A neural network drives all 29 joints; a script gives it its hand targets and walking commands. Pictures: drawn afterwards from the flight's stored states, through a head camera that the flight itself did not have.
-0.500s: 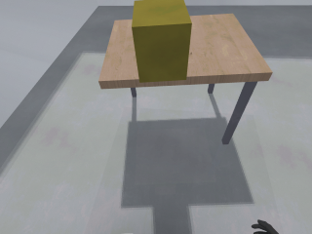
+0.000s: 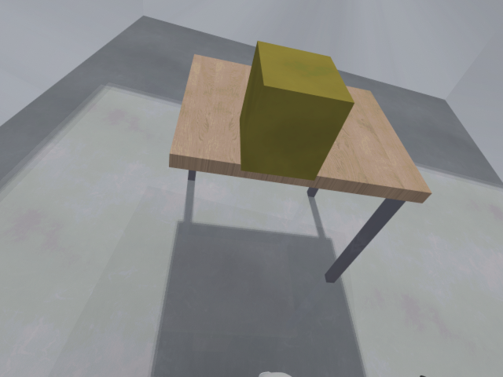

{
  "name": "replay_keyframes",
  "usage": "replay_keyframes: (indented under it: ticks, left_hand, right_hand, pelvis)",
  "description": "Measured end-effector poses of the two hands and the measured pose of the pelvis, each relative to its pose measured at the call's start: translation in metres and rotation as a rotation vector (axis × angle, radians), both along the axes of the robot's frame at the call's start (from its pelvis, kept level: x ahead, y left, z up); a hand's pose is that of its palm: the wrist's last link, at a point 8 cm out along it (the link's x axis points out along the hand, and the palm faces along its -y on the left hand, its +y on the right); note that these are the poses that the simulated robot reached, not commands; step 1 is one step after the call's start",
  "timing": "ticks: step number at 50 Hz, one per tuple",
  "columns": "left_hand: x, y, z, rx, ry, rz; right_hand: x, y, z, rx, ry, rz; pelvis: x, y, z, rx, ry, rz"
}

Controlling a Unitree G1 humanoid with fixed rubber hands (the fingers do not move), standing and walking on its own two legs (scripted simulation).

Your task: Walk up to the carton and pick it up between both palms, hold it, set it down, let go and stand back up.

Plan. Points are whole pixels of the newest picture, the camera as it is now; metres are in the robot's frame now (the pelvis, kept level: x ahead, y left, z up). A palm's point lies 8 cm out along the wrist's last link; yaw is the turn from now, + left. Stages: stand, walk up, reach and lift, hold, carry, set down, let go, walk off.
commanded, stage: walk up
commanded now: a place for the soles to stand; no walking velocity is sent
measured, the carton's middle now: (286, 112) +0.79 -0.10 +0.04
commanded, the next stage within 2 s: none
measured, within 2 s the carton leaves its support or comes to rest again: neither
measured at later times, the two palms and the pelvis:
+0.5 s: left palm out of the picture +0.10 +0.26 -0.11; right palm out of the picture +0.12 -0.37 -0.08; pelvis +0.05 -0.06 -0.01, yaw +0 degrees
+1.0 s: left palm (107, 369) +0.16 +0.19 -0.06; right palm out of the picture +0.15 -0.43 -0.11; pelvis +0.10 -0.13 +0.00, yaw +0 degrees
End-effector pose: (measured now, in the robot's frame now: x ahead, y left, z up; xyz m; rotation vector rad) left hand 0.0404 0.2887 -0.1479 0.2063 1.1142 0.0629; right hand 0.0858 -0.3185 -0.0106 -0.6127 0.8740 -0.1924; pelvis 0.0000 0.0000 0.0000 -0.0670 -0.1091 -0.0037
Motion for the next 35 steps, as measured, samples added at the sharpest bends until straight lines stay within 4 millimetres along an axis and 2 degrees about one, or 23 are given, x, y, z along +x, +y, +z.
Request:
replay_keyframes:
  ticks: [3, 7, 13, 18, 22, 27, 30, 35]
  left_hand:
    - [0.007, -0.001, -0.004, -0.010, 0.013, 0.006]
    - [0.011, -0.001, -0.003, 0.000, 0.033, 0.016]
    - [0.015, 0.001, 0.009, 0.052, 0.063, 0.028]
    - [0.024, -0.004, 0.024, 0.107, 0.074, 0.026]
    - [0.037, -0.017, 0.034, 0.148, 0.068, 0.013]
    - [0.069, -0.043, 0.042, 0.190, 0.017, -0.012]
    - [0.084, -0.059, 0.048, 0.220, -0.028, -0.021]
    - [0.090, -0.077, 0.068, 0.257, -0.045, -0.009]
  right_hand:
    - [0.001, -0.001, 0.003, -0.014, 0.010, -0.010]
    - [0.006, -0.003, -0.003, -0.010, 0.026, -0.013]
    - [0.018, -0.009, -0.023, 0.034, 0.048, -0.012]
    - [0.025, -0.019, -0.043, 0.087, 0.066, -0.017]
    - [0.029, -0.034, -0.059, 0.127, 0.077, -0.029]
    - [0.041, -0.061, -0.083, 0.175, 0.077, -0.039]
    - [0.059, -0.075, -0.098, 0.209, 0.052, -0.035]
    - [0.088, -0.092, -0.098, 0.248, 0.023, -0.013]
  pelvis:
    - [0.009, 0.001, 0.000, 0.005, -0.006, 0.003]
    - [0.018, 0.000, -0.001, 0.022, 0.001, 0.010]
    - [0.029, -0.008, -0.003, 0.049, 0.019, 0.016]
    - [0.038, -0.022, -0.004, 0.068, 0.031, 0.014]
    - [0.046, -0.039, -0.007, 0.091, 0.039, 0.013]
    - [0.060, -0.069, -0.016, 0.128, 0.036, 0.011]
    - [0.070, -0.088, -0.022, 0.111, 0.018, 0.006]
    - [0.079, -0.110, -0.015, 0.127, 0.006, 0.015]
